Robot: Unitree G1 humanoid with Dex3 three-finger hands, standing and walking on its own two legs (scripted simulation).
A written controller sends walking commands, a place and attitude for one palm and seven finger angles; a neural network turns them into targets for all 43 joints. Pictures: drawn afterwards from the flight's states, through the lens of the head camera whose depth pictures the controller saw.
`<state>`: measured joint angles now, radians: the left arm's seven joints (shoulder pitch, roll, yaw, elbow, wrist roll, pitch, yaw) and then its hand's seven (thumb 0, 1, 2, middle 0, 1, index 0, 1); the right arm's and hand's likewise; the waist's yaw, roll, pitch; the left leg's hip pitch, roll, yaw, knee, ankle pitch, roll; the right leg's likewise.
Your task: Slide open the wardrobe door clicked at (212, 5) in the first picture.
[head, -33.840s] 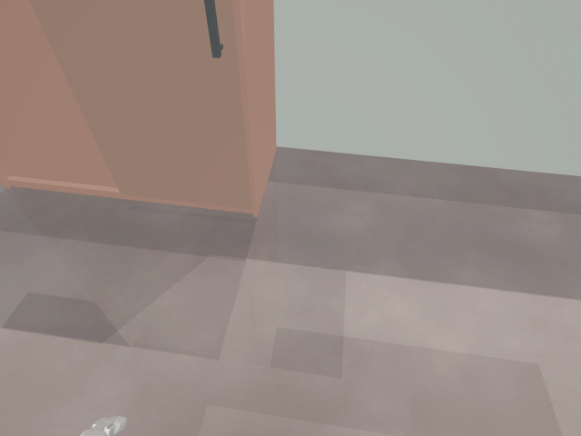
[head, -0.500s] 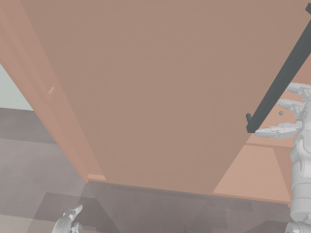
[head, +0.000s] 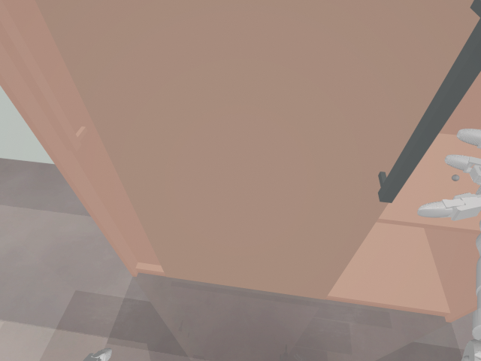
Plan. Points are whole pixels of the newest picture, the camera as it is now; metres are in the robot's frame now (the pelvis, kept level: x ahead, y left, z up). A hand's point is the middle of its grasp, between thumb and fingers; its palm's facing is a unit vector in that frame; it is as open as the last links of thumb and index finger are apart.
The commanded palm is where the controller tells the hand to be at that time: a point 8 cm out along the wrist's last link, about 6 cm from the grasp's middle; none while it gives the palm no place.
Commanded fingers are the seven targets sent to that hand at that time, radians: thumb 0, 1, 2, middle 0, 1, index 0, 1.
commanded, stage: slip the hand off the handle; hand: right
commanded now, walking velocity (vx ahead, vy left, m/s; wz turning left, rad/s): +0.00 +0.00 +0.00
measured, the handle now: (422, 122) +0.45 -0.24 +0.19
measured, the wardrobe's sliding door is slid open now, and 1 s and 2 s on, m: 0.48 0.48 0.48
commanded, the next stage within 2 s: draw the hand back to the body in 0.54 s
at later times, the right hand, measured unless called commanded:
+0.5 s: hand (467, 226) +0.30 -0.28 +0.13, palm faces +0.35 +0.92 -0.17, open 14.7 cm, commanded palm +0.26 -0.32 +0.14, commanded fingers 0.00 0.55 -0.20 0.25 1.15 0.25 1.15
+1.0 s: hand (476, 249) +0.26 -0.26 +0.15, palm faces +0.12 +0.99 -0.04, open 14.7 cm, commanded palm +0.22 -0.30 +0.15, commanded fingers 0.00 0.55 -0.20 0.25 1.15 0.25 1.15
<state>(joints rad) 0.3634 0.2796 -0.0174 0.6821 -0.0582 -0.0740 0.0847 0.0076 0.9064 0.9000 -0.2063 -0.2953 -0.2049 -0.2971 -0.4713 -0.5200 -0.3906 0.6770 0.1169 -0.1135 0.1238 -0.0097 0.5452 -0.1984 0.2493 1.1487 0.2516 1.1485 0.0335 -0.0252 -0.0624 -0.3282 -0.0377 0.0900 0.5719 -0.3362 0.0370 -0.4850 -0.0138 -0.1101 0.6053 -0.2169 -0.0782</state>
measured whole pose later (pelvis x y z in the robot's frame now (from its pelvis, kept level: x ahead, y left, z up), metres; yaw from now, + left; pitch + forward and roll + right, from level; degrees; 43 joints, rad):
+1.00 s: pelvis +0.00 +0.03 +0.00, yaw +0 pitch +0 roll +1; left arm 0.27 0.28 -0.05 0.60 -0.10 -0.20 0.10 0.01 0.91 0.90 -0.21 -0.30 -0.20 -0.30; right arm 0.05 -0.46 -0.47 0.17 0.39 0.07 0.41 -0.01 0.55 -0.20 0.25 1.15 0.25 1.15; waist -0.03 -0.05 -0.09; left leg -0.19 -0.06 0.09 0.53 -0.34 0.06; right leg -0.34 -0.03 -0.10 0.56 -0.21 -0.04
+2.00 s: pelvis +0.02 +0.01 +0.02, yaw +0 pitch -4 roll +0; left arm 0.19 0.24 -0.02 0.63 -0.01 -0.08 0.05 0.01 0.91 0.90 -0.21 -0.30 -0.20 -0.30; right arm 0.48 -0.37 -0.33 -0.42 0.10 -0.06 -0.09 0.01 -0.79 -0.85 0.21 0.36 0.21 0.36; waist -0.08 -0.05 0.00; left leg 0.01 -0.03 0.08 0.34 -0.28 0.04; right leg -0.15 0.02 -0.11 0.39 -0.17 -0.06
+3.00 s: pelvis -0.05 -0.04 +0.00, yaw -2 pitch +0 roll +3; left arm 0.23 0.23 -0.01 0.54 -0.02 -0.03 0.08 0.01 0.91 0.90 -0.21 -0.30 -0.20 -0.30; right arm 0.53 -0.45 -0.43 -0.52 0.05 -0.18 -0.12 0.02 -0.89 -0.90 0.21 0.30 0.21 0.30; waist 0.00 -0.01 0.01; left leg -0.23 -0.05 0.01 0.54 -0.30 0.01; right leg -0.41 0.04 -0.10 0.47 -0.09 -0.13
